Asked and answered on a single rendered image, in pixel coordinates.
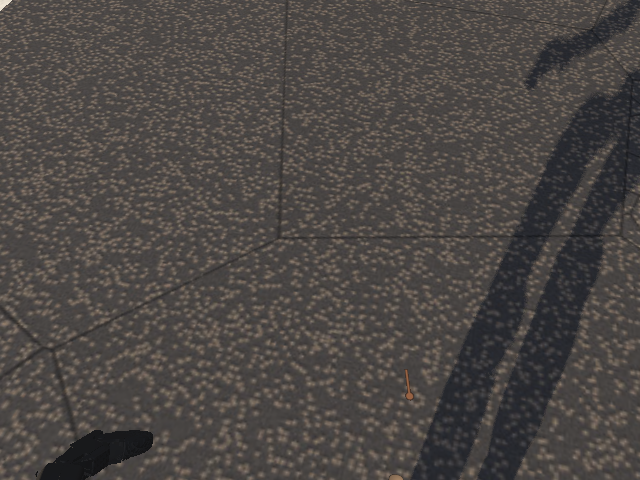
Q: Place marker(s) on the robot left hand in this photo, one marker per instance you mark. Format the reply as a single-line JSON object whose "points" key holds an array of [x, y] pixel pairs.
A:
{"points": [[95, 451]]}

